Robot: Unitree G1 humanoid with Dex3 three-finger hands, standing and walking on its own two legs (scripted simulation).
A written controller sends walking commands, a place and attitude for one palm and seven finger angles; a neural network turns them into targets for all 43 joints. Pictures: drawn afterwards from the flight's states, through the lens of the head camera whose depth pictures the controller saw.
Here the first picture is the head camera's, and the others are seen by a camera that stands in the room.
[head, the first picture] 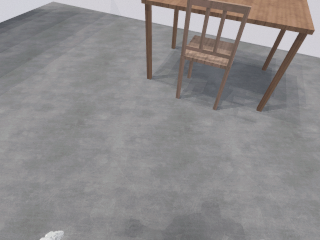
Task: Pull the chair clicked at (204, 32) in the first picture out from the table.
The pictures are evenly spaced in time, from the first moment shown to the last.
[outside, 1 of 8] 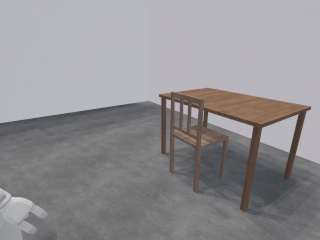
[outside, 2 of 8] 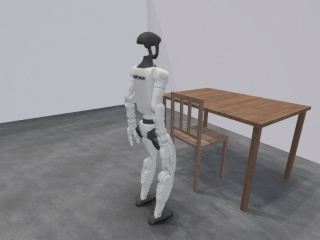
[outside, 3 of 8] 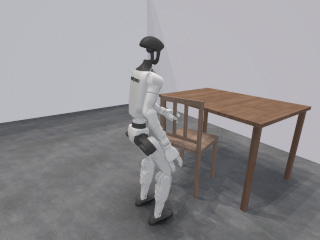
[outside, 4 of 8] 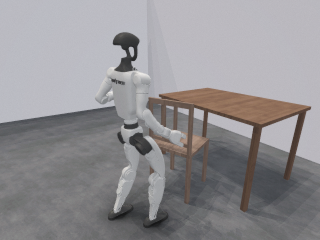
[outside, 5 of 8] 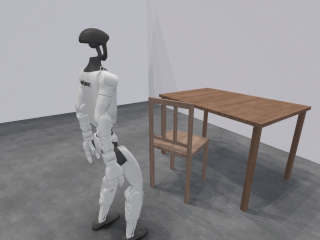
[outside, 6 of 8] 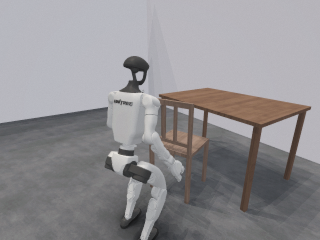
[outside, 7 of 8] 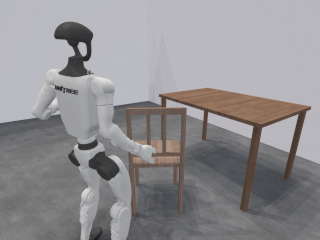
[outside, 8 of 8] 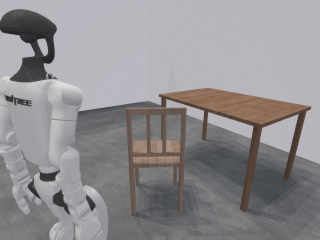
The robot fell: no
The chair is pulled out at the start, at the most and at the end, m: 0.00 0.52 0.52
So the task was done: yes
